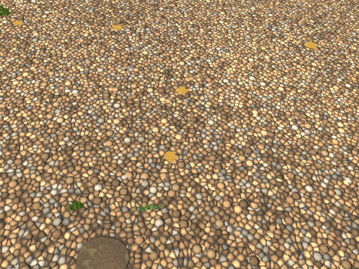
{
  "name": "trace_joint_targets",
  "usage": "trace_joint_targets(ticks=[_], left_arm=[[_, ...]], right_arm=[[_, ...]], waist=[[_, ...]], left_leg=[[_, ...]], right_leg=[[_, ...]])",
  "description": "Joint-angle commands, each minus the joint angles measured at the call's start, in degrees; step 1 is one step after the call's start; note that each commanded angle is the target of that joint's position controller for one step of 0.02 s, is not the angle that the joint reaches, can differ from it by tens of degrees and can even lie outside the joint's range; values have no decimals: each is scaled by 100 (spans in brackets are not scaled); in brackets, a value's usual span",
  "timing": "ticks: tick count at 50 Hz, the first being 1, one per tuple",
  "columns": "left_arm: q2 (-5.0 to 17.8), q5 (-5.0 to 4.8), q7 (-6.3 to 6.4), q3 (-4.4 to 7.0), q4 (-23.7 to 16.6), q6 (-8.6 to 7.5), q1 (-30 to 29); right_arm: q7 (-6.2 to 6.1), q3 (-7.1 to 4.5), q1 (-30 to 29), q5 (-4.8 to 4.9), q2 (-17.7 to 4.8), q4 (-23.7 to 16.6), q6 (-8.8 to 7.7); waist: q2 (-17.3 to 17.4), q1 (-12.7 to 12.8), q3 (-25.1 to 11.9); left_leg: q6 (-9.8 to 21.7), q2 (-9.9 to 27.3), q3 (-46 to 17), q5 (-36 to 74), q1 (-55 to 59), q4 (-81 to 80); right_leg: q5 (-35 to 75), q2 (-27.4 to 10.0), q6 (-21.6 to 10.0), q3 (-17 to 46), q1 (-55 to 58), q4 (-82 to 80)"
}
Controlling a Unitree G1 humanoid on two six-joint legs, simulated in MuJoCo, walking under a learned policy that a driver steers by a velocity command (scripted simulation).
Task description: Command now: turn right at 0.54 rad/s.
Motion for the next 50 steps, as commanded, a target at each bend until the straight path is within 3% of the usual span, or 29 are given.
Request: trace_joint_targets(ticks=[1, 4, 7, 10, 11, 12, 13, 14, 16, 18, 19, 21, 28, 33, 36, 37, 38, 39, 40, 41, 42, 43, 45, 47, 50], left_arm=[[439, 29, -46, 144, -564, -31, -398], [299, 26, -116, 109, -742, -15, -524], [325, -20, -165, 130, -903, -16, -562], [321, -38, -187, 160, -992, -48, -445], [402, 9, -154, 190, -932, -101, -215], [1004, 112, -57, 339, -876, -181, 92], [1844, 54, -14, 550, -933, -223, 323], [1632, 13, 17, 559, -933, -212, 474], [1206, 6, 113, 402, -1080, -133, -412], [984, -43, 147, 322, -1227, -129, -895], [991, -54, 125, 317, -1214, -147, -818], [1094, -53, 98, 357, -1155, -184, -626], [1285, 40, 91, 427, -1190, -170, -407], [1146, 103, 97, 351, -1166, -197, -606], [933, 40, 139, 238, -1132, -198, -910], [723, -6, 183, 136, -1085, -215, -906], [246, 35, 199, -30, -998, -245, -542], [322, 45, 220, -20, -893, -218, -63], [620, 109, 256, 31, -746, -173, -192], [685, 158, 226, 32, -770, -222, -404], [797, 237, 170, 66, -804, -310, -719], [912, 274, 103, 95, -887, -360, -936], [807, 242, 24, 44, -959, -470, -1227], [590, 188, 39, -41, -1016, -638, -1470], [433, 54, 104, -110, -1007, -749, -1337]], right_arm=[[-80, -333, 296, -49, -955, -178, -68], [-29, -389, 317, -77, -1018, -131, -138], [61, -468, 295, -80, -1149, -114, -181], [158, -553, 247, 4, -1295, -106, -186], [190, -585, 336, 40, -1300, -50, -169], [241, -563, 535, 53, -1125, -84, -141], [211, -436, -53, -4, -798, -626, -58], [157, -439, -186, -105, -979, -591, 0], [158, -468, 75, 16, -1044, -408, -67], [158, -511, 310, -114, -1189, -268, -96], [174, -506, 407, -124, -1174, -228, -71], [187, -471, 418, -75, -1094, -242, -34], [144, -422, 44, -33, -1160, -364, -58], [89, -389, 236, 67, -1202, -307, -146], [63, -361, 739, 92, -1126, -156, -196], [42, -320, 796, 45, -1020, -118, -232], [14, -259, 495, -60, -1092, -201, -269], [57, -233, 93, -90, -1360, -298, -262], [138, -211, 270, -59, -1176, -161, -239], [205, -277, 488, -2, -1287, -4, -185], [251, -427, 840, 4, -1608, 149, -89], [268, -500, 1114, -15, -1738, 237, -49], [315, -577, 1290, 39, -1748, 320, -77], [328, -622, 1249, 95, -1646, 352, -170], [369, -719, 819, 87, -1639, 241, -199]], waist=[[956, -467, -212], [974, -465, -343], [1058, -417, -504], [907, -233, -625], [559, -66, -681], [-825, 35, -576], [-1831, 128, -326], [-761, 272, -531], [-286, -202, -181], [-376, -358, -365], [-260, -355, -514], [-127, -300, -587], [-434, -71, -518], [-566, -134, -707], [-510, -428, -762], [-301, -502, -748], [696, -242, -798], [1236, 83, -659], [1182, -64, -624], [1200, -126, -601], [1394, -377, -433], [1549, -502, -268], [1254, -533, 27], [983, -521, -48], [1103, -280, -220]], left_leg=[[853, 1668, -718, 1883, 613, -706], [852, 1792, -531, 1993, 542, -541], [759, 1937, -350, 2170, 365, -304], [388, 1967, -6, 1785, 87, 269], [36, 1785, 249, 1102, -318, 837], [-417, 1165, 705, -415, -1333, 2334], [-765, -31, 157, -2571, -2941, 3351], [-749, 121, -665, -2448, -3083, 4095], [-670, 302, -951, -1209, -2973, 3957], [-698, 193, -881, -611, -2678, 3908], [-721, 132, -894, -546, -2590, 3912], [-751, 76, -942, -518, -2603, 3628], [-676, -214, -1193, -585, -2525, 2440], [-460, -309, -1107, -673, -1540, 1814], [-276, -230, -967, -174, -445, 556], [-182, -37, -1130, 509, 173, -331], [-17, 917, -2391, 392, 461, -1125], [533, 1735, -3581, 1212, 149, -1170], [867, 1675, -3749, 1003, -243, -1171], [744, 1144, -3486, -590, -85, -1196], [663, 821, -3513, -2046, 37, -1323], [680, 838, -3770, -2658, 106, -1517], [792, 826, -4071, -2706, 102, -1652], [774, 588, -3948, -1974, 131, -1516], [655, 147, -3755, -1505, -410, -1265]], right_leg=[[43, -158, 51, -38, -631, -213], [-65, -213, -57, -181, -259, -881], [-147, -179, -227, -376, 202, -1393], [292, -71, -423, -544, 862, -2371], [945, -32, -535, -310, 1406, -3093], [1699, -909, -826, 1315, 1964, -4158], [3771, -2110, -1827, 3569, 2064, -4225], [3516, -2070, -2140, 3175, 2255, -4159], [2473, -1316, -1764, 2280, 1734, -4190], [2972, -849, -1522, 1909, 1649, -4067], [3220, -802, -1496, 1894, 1687, -3988], [3199, -733, -1472, 2026, 1770, -3916], [2391, -589, -1535, 3041, 1726, -3779], [3654, -553, -1388, 3150, 1438, -3452], [3674, -440, -1092, 3029, 1156, -3251], [2868, -274, -835, 2861, 849, -3174], [1271, 200, -509, 2280, 648, -2615], [-302, 938, -338, 1537, 501, -2603], [-383, 567, -322, 1271, 908, -2641], [-98, 580, -370, 949, 883, -2770], [-83, 739, -388, 606, 579, -2479], [-303, 720, -363, 492, 198, -2003], [-410, 627, -261, 533, -270, -1537], [-113, 572, -178, 579, -221, -1744], [-127, 697, -212, 511, 704, -2863]])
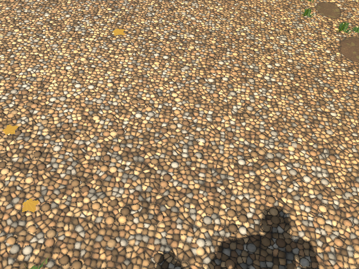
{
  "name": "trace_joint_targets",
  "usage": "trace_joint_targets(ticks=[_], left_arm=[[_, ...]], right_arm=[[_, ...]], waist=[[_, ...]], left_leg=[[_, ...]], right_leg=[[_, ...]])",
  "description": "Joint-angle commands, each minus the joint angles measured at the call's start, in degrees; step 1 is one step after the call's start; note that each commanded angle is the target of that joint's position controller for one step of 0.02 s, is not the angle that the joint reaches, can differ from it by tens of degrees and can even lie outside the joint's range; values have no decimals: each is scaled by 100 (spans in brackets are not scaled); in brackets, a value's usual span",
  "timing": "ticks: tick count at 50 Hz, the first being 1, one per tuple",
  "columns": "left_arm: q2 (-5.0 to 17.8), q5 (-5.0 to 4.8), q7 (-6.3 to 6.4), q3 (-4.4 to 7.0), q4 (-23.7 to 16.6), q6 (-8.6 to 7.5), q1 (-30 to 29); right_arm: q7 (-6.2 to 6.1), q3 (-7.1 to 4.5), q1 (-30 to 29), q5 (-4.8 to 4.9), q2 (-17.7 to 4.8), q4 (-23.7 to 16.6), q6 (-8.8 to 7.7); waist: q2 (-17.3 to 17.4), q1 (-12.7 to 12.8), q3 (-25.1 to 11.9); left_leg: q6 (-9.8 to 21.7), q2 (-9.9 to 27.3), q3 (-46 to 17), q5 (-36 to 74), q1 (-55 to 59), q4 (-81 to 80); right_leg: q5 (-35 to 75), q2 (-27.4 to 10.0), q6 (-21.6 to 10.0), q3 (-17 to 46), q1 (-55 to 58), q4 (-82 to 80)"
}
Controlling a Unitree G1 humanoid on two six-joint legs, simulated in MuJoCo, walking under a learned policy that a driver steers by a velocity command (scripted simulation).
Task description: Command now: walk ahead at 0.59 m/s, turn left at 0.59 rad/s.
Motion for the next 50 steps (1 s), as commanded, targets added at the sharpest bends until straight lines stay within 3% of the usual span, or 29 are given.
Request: trace_joint_targets(ticks=[1, 2, 3, 4, 5, 6, 8, 10, 18, 21, 23, 24, 25, 26, 27, 28, 30, 33, 36, 38, 40, 42, 44, 45, 46, 47, 48, 49, 50], left_arm=[[324, -169, 119, 75, -386, -203, -52], [358, -196, 227, 100, -205, -198, 468], [750, -132, 349, 210, -21, -211, 1144], [1177, -77, 442, 328, -19, -239, 1257], [1546, 36, 485, 396, -231, -221, 677], [1266, 152, 446, 377, -208, -247, 458], [745, 93, 310, 213, -175, -374, 442], [756, 55, 267, 193, 19, -450, 828], [599, 55, 124, 155, 562, -661, 1417], [906, 50, 190, 203, 702, -622, 1568], [1323, 92, 246, 323, 635, -429, 1360], [1355, 74, 213, 334, 510, -399, 1122], [728, 154, 92, 197, 482, -431, 1219], [366, -1, 17, 68, -210, -561, 1147], [776, 6, 33, 104, -385, -677, 400], [662, -108, 54, 53, -324, -704, 493], [503, 6, 59, -29, -61, -568, 810], [294, 13, -67, -61, 133, -178, 1018], [121, 9, -99, -111, -136, -211, 208], [-117, 4, -152, -191, -132, -328, -39], [-192, -51, -183, -205, -72, -389, -203], [-29, -31, -145, -154, 121, -407, 98], [330, 40, -55, -10, 597, -437, 1261], [449, 65, 0, 50, 878, -473, 2062], [686, 111, 71, 125, 1105, -509, 2670], [1098, 204, 68, 176, 1169, -512, 2478], [982, 24, 6, 215, 989, -519, 2417], [743, -144, 50, 206, 756, -465, 1658], [262, -178, 72, 68, 656, -422, 952]], right_arm=[[33, -407, -969, -15, -1104, -579, -86], [26, -429, -1282, -24, -1048, -689, -61], [5, -426, -1459, 9, -895, -795, -102], [-22, -298, -1035, 166, -373, -806, -168], [-44, -188, -1177, 127, -258, -1050, -233], [13, -192, -1620, 15, -573, -1253, -243], [164, -262, -1388, -93, -723, -1074, -199], [328, -251, -1341, -185, -701, -1065, -125], [573, 31, -2760, -167, -424, -1687, -116], [486, 88, -2427, -124, -386, -1608, -110], [361, -95, -688, -79, -780, -1158, -156], [250, -290, 650, -108, -1147, -733, -204], [96, -462, 688, -72, -1556, -526, -182], [72, -598, 315, -167, -2233, -742, -71], [20, -580, 556, -123, -1939, -788, -52], [-54, -512, 400, -127, -1680, -603, -111], [-126, -316, -153, -185, -1111, -580, -335], [-61, -142, -168, -108, -739, -340, -658], [16, -70, 51, 9, -640, -122, -811], [12, -20, 66, 80, -536, -16, -859], [-44, -7, 394, 137, -608, 180, -900], [-131, -51, 375, 111, -811, 250, -889], [-253, -126, 168, 17, -987, 272, -789], [-288, -163, -176, 5, -1068, 248, -714], [-303, -158, -383, 73, -959, 203, -660], [-274, 47, 1124, 146, 129, 257, -606], [-346, 54, 1595, 364, -104, 486, -567], [-352, 36, 1087, 239, -429, 427, -549], [-311, 30, 573, 31, -582, 327, -525]], waist=[[918, 472, 168], [737, 779, 172], [593, 1030, -8], [-659, 925, -450], [-1013, 789, -265], [-561, 682, 5], [-262, 536, 226], [-377, 582, 328], [-341, 667, 1217], [-544, 296, 642], [-868, -674, -451], [-724, -1279, -1067], [180, -894, -1030], [1442, -410, -1687], [286, -800, -1826], [89, -487, -1063], [-566, 137, -187], [-143, 506, 433], [28, 405, 1020], [112, 278, 835], [255, 72, 528], [473, 208, 227], [666, 734, -275], [662, 1241, -450], [278, 1602, -581], [-1545, 485, -1410], [-787, 607, -2754], [-293, 481, -2242], [62, 279, -1256]], left_leg=[[481, 590, -1501, -1776, -545, -787], [222, 343, -1274, -1675, -1216, -472], [-295, -80, -745, -1612, -2578, 24], [-356, -329, 48, -2079, -3407, 1885], [-266, -62, 619, -1664, -4223, 2989], [-219, 735, 700, -1131, -4263, 3570], [-249, 703, 786, -716, -4334, 4171], [-216, 821, 1084, -461, -4470, 4817], [100, 974, 2111, 344, -3799, 3365], [560, 280, 2832, -78, -2167, 2602], [860, -148, 2644, -833, -262, 2536], [1066, -231, 2179, -781, 1591, 1987], [1171, 551, 900, -1321, 2810, 1662], [2081, 1954, -2614, -2142, 3947, 415], [1878, 2037, -2970, -2173, 3820, -286], [1672, 2107, -2431, -1736, 2940, -520], [1356, 1783, -1281, -842, 945, -647], [1146, 1464, -102, -232, -357, -1210], [724, 912, 1074, 3889, -496, -1233], [428, 515, 1631, 4650, -370, -1055], [314, 709, 1556, 4867, 315, -1146], [123, 873, 1546, 5461, 1032, -732], [-89, 1010, 1458, 5909, 1335, 471], [-149, 936, 1565, 5542, 1220, 1629], [-215, 356, 1852, 3756, 1004, 3534], [-348, -463, 1469, -3014, -946, 6046], [-232, -600, 174, -2620, -1480, 6868], [-223, -211, 212, -1833, -1486, 6546], [-227, 108, 581, -1478, -1602, 6014]], right_leg=[[267, 138, -45, -204, 447, -1413], [1059, 68, -113, -368, 1483, -2309], [1268, -340, -218, -288, 3234, -2435], [18, -1826, -386, 1015, 4018, -2536], [-1431, -3113, -906, 2767, 3244, -2878], [-1681, -3320, -1207, 2864, 2529, -2794], [-839, -2520, -896, 1678, 2380, -2873], [-7, -2127, -699, 719, 2303, -2958], [2732, -1745, -463, -1394, 1554, -3449], [7936, -1829, -294, -1921, 1872, -2293], [9381, -2135, -373, -1833, 1734, 55], [8410, -2084, -356, -1738, 733, 1823], [2438, -1310, -249, -1587, -958, 3779], [-213, -383, 63, -987, -3116, 5790], [709, -717, -101, -19, -3473, 5695], [1008, -973, -135, -155, -3389, 5350], [993, -1407, -139, -180, -2543, 4543], [903, -1616, -103, -149, -2119, 3723], [1822, -1431, -112, -766, -2206, 2174], [2981, -1070, -193, -1176, -1536, 729], [4106, -689, -341, -1373, -1118, -148], [4215, -318, -461, -1342, -685, -596], [3822, -18, -524, -1087, 412, -662], [4108, -209, -603, -856, 1054, -1057], [5698, -769, -832, -552, 1523, -1557], [10163, -2540, -1656, 953, 3571, 135], [9990, -3057, -2262, 2345, 4143, -196], [8199, -2801, -2153, 2048, 3162, -896], [6699, -2450, -1938, 1608, 2085, -1310]])
Over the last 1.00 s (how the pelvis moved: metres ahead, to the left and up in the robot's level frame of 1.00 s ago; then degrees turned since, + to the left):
0.04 -0.04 0.01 -29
